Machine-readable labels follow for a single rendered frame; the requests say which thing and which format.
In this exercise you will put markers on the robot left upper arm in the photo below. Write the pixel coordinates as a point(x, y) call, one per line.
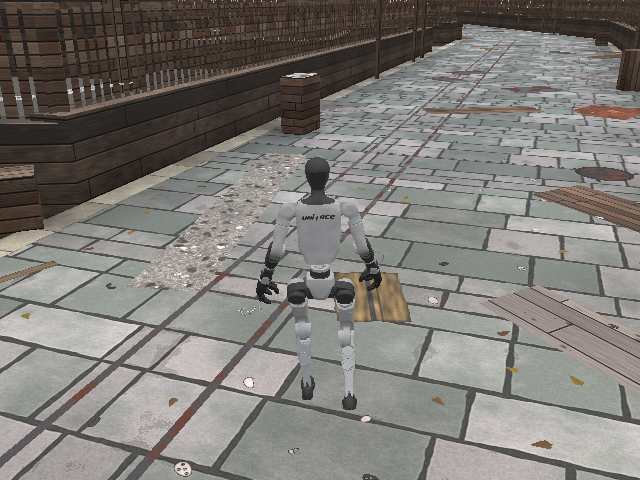
point(287, 211)

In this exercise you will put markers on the robot right thigh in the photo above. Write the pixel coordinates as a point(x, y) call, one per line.
point(344, 293)

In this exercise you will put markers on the right robot hand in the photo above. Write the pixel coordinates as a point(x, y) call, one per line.
point(367, 276)

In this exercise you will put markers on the right robot forearm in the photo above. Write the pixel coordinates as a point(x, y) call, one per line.
point(370, 260)

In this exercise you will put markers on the robot left shin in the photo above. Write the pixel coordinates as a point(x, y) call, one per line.
point(304, 355)

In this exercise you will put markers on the robot right upper arm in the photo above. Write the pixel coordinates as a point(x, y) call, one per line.
point(350, 210)

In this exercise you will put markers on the left robot hand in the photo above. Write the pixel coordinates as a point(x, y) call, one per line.
point(262, 288)

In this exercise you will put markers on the left robot forearm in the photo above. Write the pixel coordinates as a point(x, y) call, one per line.
point(268, 267)

